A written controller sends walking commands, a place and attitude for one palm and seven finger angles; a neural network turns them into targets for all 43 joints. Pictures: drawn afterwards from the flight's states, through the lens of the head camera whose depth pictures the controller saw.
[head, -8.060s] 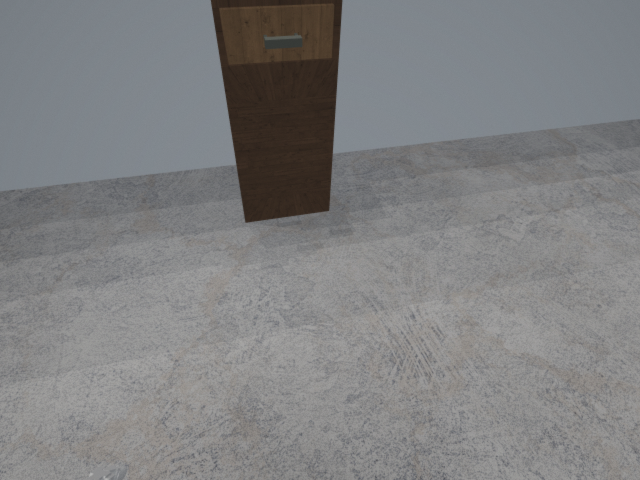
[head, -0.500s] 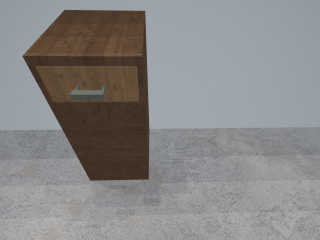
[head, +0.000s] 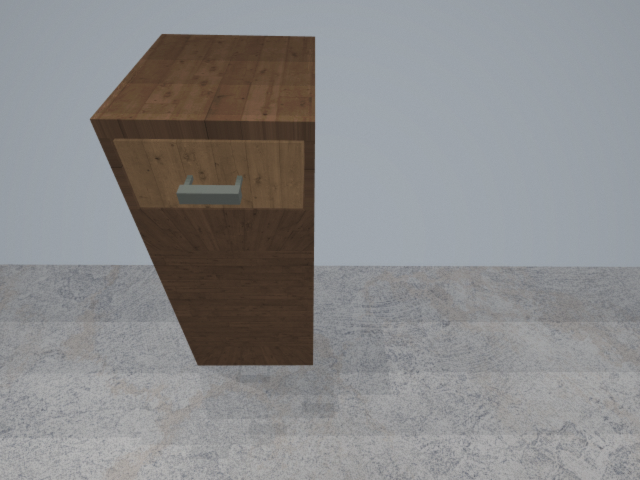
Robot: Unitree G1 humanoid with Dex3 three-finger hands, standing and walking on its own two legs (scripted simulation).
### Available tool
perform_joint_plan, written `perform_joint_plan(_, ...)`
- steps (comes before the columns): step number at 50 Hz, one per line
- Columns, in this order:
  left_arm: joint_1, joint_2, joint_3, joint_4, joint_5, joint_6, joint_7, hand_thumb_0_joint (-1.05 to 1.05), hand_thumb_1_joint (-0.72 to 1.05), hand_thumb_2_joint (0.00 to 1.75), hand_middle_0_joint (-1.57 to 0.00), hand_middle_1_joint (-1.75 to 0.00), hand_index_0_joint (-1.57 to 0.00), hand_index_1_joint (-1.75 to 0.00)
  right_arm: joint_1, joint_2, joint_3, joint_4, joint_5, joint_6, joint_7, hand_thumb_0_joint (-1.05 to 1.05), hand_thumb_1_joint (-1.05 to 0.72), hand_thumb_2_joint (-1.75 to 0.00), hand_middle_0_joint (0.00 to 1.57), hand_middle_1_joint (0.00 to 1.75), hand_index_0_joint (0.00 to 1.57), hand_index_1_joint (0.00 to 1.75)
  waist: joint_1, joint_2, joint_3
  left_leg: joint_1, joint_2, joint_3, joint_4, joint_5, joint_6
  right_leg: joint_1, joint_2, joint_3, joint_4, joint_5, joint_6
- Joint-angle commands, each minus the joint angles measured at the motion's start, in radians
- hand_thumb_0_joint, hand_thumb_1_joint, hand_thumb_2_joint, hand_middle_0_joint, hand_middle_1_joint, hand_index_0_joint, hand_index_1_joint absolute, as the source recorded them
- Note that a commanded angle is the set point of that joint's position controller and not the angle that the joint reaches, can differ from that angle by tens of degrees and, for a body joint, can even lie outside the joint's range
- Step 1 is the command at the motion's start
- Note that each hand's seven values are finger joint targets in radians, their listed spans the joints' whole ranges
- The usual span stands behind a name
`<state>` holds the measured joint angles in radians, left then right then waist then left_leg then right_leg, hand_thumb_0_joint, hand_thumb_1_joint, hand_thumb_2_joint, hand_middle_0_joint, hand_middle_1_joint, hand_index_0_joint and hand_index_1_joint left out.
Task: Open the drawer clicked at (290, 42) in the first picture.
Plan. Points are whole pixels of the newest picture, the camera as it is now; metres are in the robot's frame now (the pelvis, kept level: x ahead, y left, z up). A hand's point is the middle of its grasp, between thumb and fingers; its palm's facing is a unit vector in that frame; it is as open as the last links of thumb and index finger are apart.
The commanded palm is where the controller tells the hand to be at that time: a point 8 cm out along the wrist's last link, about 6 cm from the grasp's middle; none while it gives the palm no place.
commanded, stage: shuffle to correct the standing spot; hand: left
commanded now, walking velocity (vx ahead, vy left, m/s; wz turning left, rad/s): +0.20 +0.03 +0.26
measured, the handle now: (212, 187) +0.61 +0.25 +0.02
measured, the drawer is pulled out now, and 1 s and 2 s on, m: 0.00 0.00 0.00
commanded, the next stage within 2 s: come to a stop and stand still in 0.40 s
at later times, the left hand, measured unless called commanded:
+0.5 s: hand out of the picture +0.00 +0.17 -0.19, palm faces +0.10 -0.99 -0.13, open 7.4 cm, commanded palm none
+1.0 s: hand (196, 463) +0.19 +0.20 -0.18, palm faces +0.13 -0.97 -0.21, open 7.3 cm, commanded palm none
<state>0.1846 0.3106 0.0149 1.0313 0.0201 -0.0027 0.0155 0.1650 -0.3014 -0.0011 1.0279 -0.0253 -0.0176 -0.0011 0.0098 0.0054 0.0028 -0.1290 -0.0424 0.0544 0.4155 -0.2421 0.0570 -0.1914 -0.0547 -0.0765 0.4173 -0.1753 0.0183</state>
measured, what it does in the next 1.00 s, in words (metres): walks ahead: right foot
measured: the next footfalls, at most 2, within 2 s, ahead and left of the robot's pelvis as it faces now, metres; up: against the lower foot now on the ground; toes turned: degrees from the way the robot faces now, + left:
right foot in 0.76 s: +0.26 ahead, -0.10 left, +0.00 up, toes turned -2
left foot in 1.06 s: +0.15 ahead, +0.16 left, +0.00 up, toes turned -6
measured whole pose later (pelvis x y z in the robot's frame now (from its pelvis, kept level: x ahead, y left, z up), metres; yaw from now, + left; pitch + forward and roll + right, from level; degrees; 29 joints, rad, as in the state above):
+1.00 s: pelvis +0.11 +0.02 -0.02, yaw +6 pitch -2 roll -1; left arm 0.15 0.15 0.05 0.96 0.03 0.02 0.05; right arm 0.20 -0.16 -0.06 1.04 -0.02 0.04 -0.02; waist -0.02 0.00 0.10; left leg -0.36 0.02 0.02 0.93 -0.49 -0.01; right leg -0.36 -0.06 -0.12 0.55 -0.15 -0.01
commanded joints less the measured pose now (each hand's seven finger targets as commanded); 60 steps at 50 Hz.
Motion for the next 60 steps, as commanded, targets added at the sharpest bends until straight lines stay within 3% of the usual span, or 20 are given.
perform_joint_plan(1,0.015,0.075,0.005,-0.035,-0.002,-0.005,0.006,0.00,0.90,0.90,-0.20,-0.30,-0.20,-0.30,0.007,-0.123,-0.020,-0.035,0.002,-0.003,-0.007,0.00,-0.90,-0.90,0.20,0.30,0.20,0.30,-0.008,-0.004,0.013,-0.117,0.164,-0.167,-0.159,-0.062,-0.025,0.060,-0.068,0.072,-0.043,-0.016,-0.022)
perform_joint_plan(9,0.136,0.049,0.012,-0.024,0.009,0.000,-0.006,0.00,0.90,0.90,-0.20,-0.30,-0.20,-0.30,0.065,-0.090,-0.016,-0.028,-0.001,0.019,-0.003,0.00,-0.90,-0.90,0.20,0.30,0.20,0.30,0.012,-0.013,0.123,-0.268,0.134,-0.196,-0.112,-0.332,0.015,0.030,-0.073,0.080,-0.030,-0.270,-0.039)
perform_joint_plan(14,0.275,0.084,0.046,0.007,0.002,-0.023,0.015,0.00,0.90,0.90,-0.20,-0.30,-0.20,-0.30,0.081,-0.019,-0.016,-0.035,0.004,0.009,-0.001,0.00,-0.90,-0.90,0.20,0.30,0.20,0.30,0.039,-0.187,0.113,-0.395,0.069,-0.017,0.311,-0.210,-0.016,0.122,-0.304,0.369,-0.234,-0.400,-0.192)
perform_joint_plan(18,0.189,0.036,0.045,-0.006,0.004,-0.026,0.014,0.00,0.90,0.90,-0.20,-0.30,-0.20,-0.30,0.219,0.049,-0.016,0.016,0.014,-0.013,0.004,0.00,-0.90,-0.90,0.20,0.30,0.20,0.30,-0.053,-0.026,0.078,-0.090,0.079,0.015,0.052,-0.110,-0.016,-0.065,-0.216,0.129,-0.048,-0.207,-0.146)
perform_joint_plan(19,0.178,-0.018,0.034,-0.006,-0.002,-0.019,0.009,0.00,0.90,0.90,-0.20,-0.30,-0.20,-0.30,0.308,0.027,-0.022,0.058,0.012,-0.020,-0.002,0.00,-0.90,-0.90,0.20,0.30,0.20,0.30,-0.076,0.099,0.069,0.024,0.115,-0.084,-0.042,-0.089,-0.004,-0.167,-0.104,0.025,0.104,-0.212,-0.093)
perform_joint_plan(20,0.179,-0.080,0.017,-0.018,-0.008,-0.017,0.001,0.00,0.90,0.90,-0.20,-0.30,-0.20,-0.30,0.405,-0.059,-0.046,0.090,0.002,-0.024,-0.015,0.00,-0.90,-0.90,0.20,0.30,0.20,0.30,-0.103,0.323,0.068,0.119,0.294,-0.342,-0.160,-0.099,0.057,-0.338,0.007,-0.090,0.340,-0.275,-0.033)
perform_joint_plan(21,0.137,-0.094,0.009,-0.042,0.001,-0.024,0.004,0.00,0.90,0.90,-0.20,-0.30,-0.20,-0.30,0.450,-0.069,-0.051,0.106,0.004,-0.020,-0.026,0.00,-0.90,-0.90,0.20,0.30,0.20,0.30,-0.111,0.297,0.102,0.176,0.377,-0.442,-0.201,0.015,0.120,-0.467,0.024,-0.026,0.491,-0.399,-0.037)
perform_joint_plan(25,0.118,-0.117,0.018,-0.012,0.001,-0.035,-0.009,0.00,0.90,0.90,-0.20,-0.30,-0.20,-0.30,0.360,0.017,-0.023,0.079,0.006,-0.046,-0.038,0.00,-0.90,-0.90,0.20,0.30,0.20,0.30,-0.062,0.009,0.150,0.116,0.366,-0.301,-0.167,0.388,0.171,-0.474,-0.063,0.037,0.645,-0.225,-0.033)
perform_joint_plan(32,0.160,-0.158,0.010,-0.002,-0.008,0.001,0.014,0.00,0.90,0.90,-0.20,-0.30,-0.20,-0.30,0.272,0.048,-0.017,0.083,0.013,-0.039,-0.063,0.00,-0.90,-0.90,0.20,0.30,0.20,0.30,-0.010,0.106,0.076,0.031,0.259,-0.061,-0.065,0.916,0.059,-0.171,0.000,-0.019,0.278,-0.006,-0.012)
perform_joint_plan(36,0.215,-0.084,0.032,-0.015,0.000,0.002,0.027,0.00,0.90,0.90,-0.20,-0.30,-0.20,-0.30,0.275,0.043,-0.049,0.085,0.017,-0.007,-0.061,0.00,-0.90,-0.90,0.20,0.30,0.20,0.30,0.028,0.108,0.078,0.004,0.236,-0.064,0.085,0.782,0.023,-0.031,0.008,-0.020,0.115,0.153,-0.030)
perform_joint_plan(37,0.241,-0.042,0.043,-0.018,0.002,-0.006,0.032,0.00,0.90,0.90,-0.20,-0.30,-0.20,-0.30,0.288,0.056,-0.053,0.078,0.019,0.001,-0.058,0.00,-0.90,-0.90,0.20,0.30,0.20,0.30,0.032,0.027,0.034,-0.054,0.193,-0.049,0.182,0.629,-0.006,0.065,-0.044,0.040,0.108,0.468,-0.050)
perform_joint_plan(39,0.298,0.054,0.067,-0.004,0.000,-0.025,0.040,0.00,0.90,0.90,-0.20,-0.30,-0.20,-0.30,0.349,0.111,-0.067,0.072,0.032,0.009,-0.049,0.00,-0.90,-0.90,0.20,0.30,0.20,0.30,0.022,-0.152,-0.131,-0.214,-0.009,0.007,0.615,-0.336,-0.057,0.248,-0.385,0.310,0.089,1.210,-0.253)
perform_joint_plan(41,0.213,0.027,0.065,-0.032,-0.003,-0.018,0.049,0.00,0.90,0.90,-0.20,-0.30,-0.20,-0.30,0.244,0.122,-0.067,0.045,0.032,0.033,-0.047,0.00,-0.90,-0.90,0.20,0.30,0.20,0.30,0.020,-0.169,-0.092,-0.235,0.035,-0.103,0.772,-0.388,-0.053,0.098,-0.382,0.310,0.009,0.944,-0.293)
perform_joint_plan(45,0.027,0.006,0.066,-0.110,0.009,0.010,0.054,0.00,0.90,0.90,-0.20,-0.30,-0.20,-0.30,0.224,0.138,-0.067,0.028,0.016,0.067,-0.021,0.00,-0.90,-0.90,0.20,0.30,0.20,0.30,-0.036,-0.174,-0.013,-0.203,0.069,-0.059,0.636,-0.291,-0.073,-0.117,-0.270,0.147,-0.067,0.459,-0.210)
perform_joint_plan(51,-0.009,0.026,0.083,-0.141,0.010,0.035,0.035,0.00,0.90,0.90,-0.20,-0.30,-0.20,-0.30,0.281,0.120,-0.064,0.009,0.010,0.046,-0.011,0.00,-0.90,-0.90,0.20,0.30,0.20,0.30,-0.061,-0.134,-0.013,-0.032,0.052,0.022,0.193,-0.091,-0.063,-0.236,-0.188,0.175,-0.073,-0.126,-0.136)
perform_joint_plan(52,0.002,0.006,0.076,-0.145,0.005,0.043,0.031,0.00,0.90,0.90,-0.20,-0.30,-0.20,-0.30,0.310,0.101,-0.066,0.010,0.012,0.039,-0.012,0.00,-0.90,-0.90,0.20,0.30,0.20,0.30,-0.071,-0.059,-0.015,0.035,0.064,-0.008,0.052,-0.043,-0.064,-0.285,-0.143,0.142,0.020,-0.213,-0.099)
perform_joint_plan(54,-0.009,-0.097,0.056,-0.174,-0.012,0.054,0.021,0.00,0.90,0.90,-0.20,-0.30,-0.20,-0.30,0.224,-0.046,-0.093,-0.056,-0.008,0.032,-0.019,0.00,-0.90,-0.90,0.20,0.30,0.20,0.30,-0.071,0.383,0.123,-0.255,0.385,-0.467,-0.291,-0.261,0.054,-0.375,0.062,0.023,0.406,-0.366,-0.004)
perform_joint_plan(55,-0.005,-0.068,0.063,-0.171,-0.010,0.054,0.018,0.00,0.90,0.90,-0.20,-0.30,-0.20,-0.30,0.114,-0.052,-0.083,-0.092,-0.012,0.036,-0.023,0.00,-0.90,-0.90,0.20,0.30,0.20,0.30,-0.034,0.272,0.140,-0.412,0.410,-0.446,-0.318,-0.321,0.118,-0.262,0.012,0.128,0.516,-0.287,-0.017)
perform_joint_plan(57,0.060,-0.071,0.069,-0.127,0.008,0.056,0.011,0.00,0.90,0.90,-0.20,-0.30,-0.20,-0.30,0.006,0.002,-0.066,-0.108,-0.011,0.026,-0.032,0.00,-0.90,-0.90,0.20,0.30,0.20,0.30,0.024,0.218,0.117,-0.409,0.301,-0.303,-0.270,-0.218,0.076,-0.216,0.027,0.129,0.629,-0.196,-0.018)
perform_joint_plan(60,0.139,-0.095,0.054,-0.073,0.002,0.043,0.008,0.00,0.90,0.90,-0.20,-0.30,-0.20,-0.30,0.027,0.010,-0.055,-0.099,-0.002,0.016,-0.033,0.00,-0.90,-0.90,0.20,0.30,0.20,0.30,0.022,0.105,0.055,-0.210,0.243,-0.195,-0.211,-0.069,0.077,-0.226,0.025,0.091,0.569,-0.158,0.004)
